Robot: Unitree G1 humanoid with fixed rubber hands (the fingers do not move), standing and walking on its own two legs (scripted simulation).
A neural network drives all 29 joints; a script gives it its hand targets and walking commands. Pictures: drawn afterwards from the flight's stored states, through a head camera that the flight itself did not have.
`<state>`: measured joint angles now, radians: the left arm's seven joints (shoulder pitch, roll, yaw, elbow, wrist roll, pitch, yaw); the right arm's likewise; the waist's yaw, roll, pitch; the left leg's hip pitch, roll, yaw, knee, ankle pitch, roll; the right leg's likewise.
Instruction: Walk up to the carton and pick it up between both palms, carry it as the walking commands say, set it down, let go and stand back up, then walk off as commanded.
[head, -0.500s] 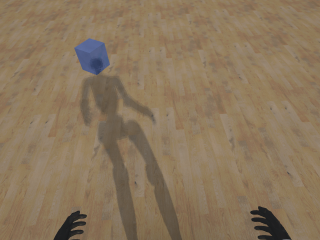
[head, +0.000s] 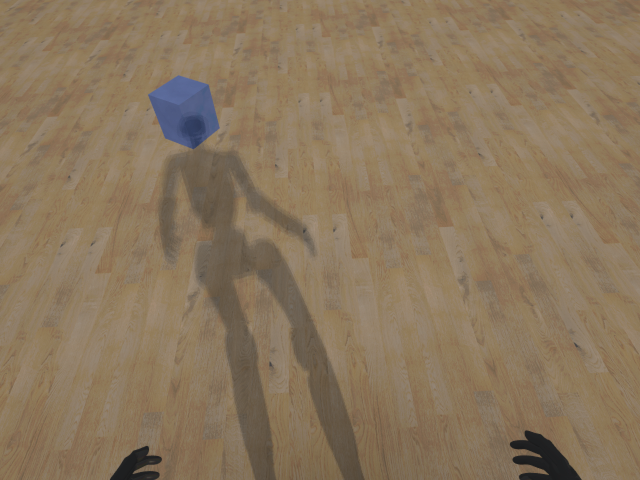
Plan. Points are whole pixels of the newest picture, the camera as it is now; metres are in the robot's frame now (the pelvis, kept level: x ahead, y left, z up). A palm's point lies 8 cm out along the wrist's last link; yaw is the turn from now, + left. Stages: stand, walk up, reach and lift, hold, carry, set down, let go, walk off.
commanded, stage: stand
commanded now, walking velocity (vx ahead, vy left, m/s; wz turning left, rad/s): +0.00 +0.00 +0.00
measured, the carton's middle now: (186, 112) +1.86 +0.69 -0.63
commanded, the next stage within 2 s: walk up in 1.84 s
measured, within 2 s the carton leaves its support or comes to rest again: neither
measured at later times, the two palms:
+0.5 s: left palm out of the picture +0.11 +0.29 -0.10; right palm out of the picture +0.10 -0.27 -0.10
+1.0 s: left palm out of the picture +0.08 +0.29 -0.10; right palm out of the picture +0.07 -0.29 -0.11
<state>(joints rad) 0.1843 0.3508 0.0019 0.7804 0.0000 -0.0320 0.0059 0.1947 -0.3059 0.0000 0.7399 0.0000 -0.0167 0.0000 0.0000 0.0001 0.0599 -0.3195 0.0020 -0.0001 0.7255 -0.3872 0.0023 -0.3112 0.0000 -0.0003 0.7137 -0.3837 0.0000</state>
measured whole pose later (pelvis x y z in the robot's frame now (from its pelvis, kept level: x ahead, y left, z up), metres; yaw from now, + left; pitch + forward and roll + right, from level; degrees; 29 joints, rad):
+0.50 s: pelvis +0.00 +0.00 +0.00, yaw +0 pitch -1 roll +0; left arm 0.16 0.36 0.00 0.87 0.00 -0.03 0.01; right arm 0.19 -0.32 0.00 0.81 0.00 -0.02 0.00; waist 0.00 0.00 0.05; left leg -0.32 0.00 0.00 0.73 -0.38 0.00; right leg -0.31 0.00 0.00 0.71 -0.38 0.00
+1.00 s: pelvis -0.02 -0.01 +0.00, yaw +0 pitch -2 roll +0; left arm 0.14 0.36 0.00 0.96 0.00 -0.04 0.01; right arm 0.19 -0.32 0.00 0.88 0.00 -0.02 0.00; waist 0.00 0.00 0.05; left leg -0.31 0.00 0.00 0.67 -0.33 0.00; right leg -0.31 0.00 0.00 0.69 -0.34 -0.01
